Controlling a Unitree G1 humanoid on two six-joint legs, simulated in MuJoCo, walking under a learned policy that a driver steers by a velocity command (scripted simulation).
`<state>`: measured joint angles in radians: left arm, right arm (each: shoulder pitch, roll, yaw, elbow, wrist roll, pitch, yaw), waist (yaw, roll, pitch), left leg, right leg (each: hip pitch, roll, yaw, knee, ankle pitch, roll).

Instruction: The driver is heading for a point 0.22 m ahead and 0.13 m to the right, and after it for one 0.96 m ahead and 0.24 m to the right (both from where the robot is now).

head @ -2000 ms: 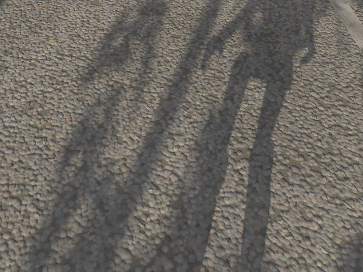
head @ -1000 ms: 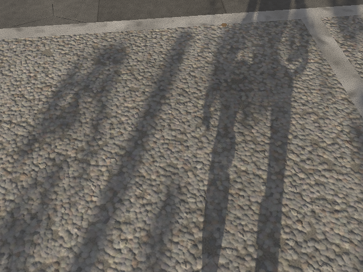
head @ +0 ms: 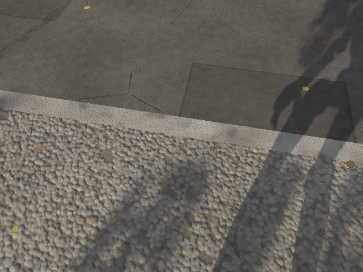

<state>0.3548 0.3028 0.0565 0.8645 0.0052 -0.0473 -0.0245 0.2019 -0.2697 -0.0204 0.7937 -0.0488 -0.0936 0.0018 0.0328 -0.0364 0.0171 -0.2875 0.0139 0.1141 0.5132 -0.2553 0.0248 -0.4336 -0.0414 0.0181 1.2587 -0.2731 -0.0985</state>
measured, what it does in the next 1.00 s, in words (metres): walks ahead, turning right: right foot, then left foot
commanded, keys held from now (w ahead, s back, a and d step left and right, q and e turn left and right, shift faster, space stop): w+e+shift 0.02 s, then e+shift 0.48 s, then shift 0.50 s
